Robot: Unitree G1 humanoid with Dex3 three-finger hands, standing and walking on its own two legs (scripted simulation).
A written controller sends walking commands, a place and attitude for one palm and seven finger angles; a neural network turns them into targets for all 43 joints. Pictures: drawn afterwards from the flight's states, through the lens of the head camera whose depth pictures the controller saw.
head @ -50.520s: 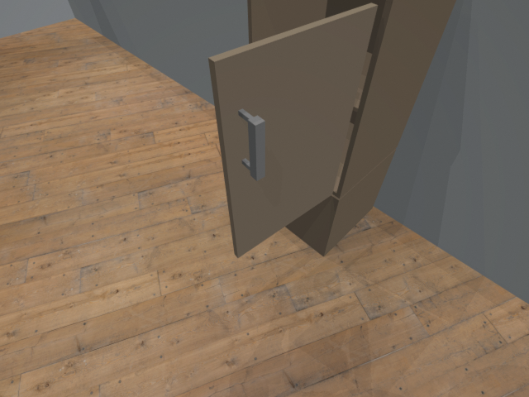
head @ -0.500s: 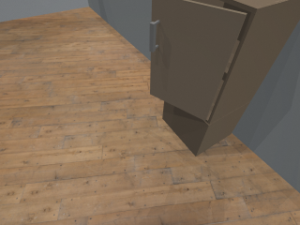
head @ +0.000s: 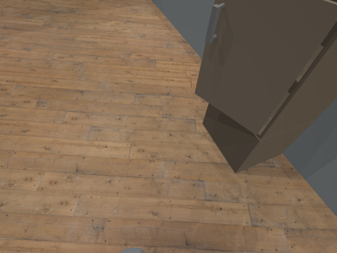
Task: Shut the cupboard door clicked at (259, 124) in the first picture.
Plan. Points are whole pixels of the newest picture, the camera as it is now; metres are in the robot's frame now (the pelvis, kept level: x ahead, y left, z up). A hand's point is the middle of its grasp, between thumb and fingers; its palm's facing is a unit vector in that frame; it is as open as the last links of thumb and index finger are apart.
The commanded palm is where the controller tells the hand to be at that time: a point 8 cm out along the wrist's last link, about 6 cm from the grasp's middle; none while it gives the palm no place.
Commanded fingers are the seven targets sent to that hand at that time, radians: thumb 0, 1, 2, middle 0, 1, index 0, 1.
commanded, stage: walk to a spot facing it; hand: left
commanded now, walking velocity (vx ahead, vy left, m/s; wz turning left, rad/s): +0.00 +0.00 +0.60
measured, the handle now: (215, 23) +0.90 -0.15 +0.09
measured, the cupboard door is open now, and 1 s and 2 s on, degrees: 22 22 22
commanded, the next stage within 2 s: turn to face it in 1.68 s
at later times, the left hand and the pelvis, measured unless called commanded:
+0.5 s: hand out of the picture +0.01 +0.17 -0.13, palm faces +0.28 -0.90 -0.34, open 7.4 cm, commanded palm none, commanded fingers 0.00 0.90 0.90 -0.20 -0.30 -0.20 -0.30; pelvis -0.01 -0.07 +0.02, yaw +17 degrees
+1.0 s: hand out of the picture -0.09 +0.17 -0.16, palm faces +0.61 -0.76 -0.23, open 7.4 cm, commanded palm none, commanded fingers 0.00 0.90 0.90 -0.20 -0.30 -0.20 -0.30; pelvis +0.01 -0.02 +0.01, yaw +37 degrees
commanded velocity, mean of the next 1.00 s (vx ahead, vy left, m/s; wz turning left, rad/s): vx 0.10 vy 0.00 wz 0.59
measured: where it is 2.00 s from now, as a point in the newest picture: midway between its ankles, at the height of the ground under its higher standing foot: (120, 231)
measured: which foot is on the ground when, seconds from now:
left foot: down 0.00-0.40, up 0.42-0.84, down 0.86-1.00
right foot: up 0.00-0.38, down 0.40-0.86, up 0.88-1.00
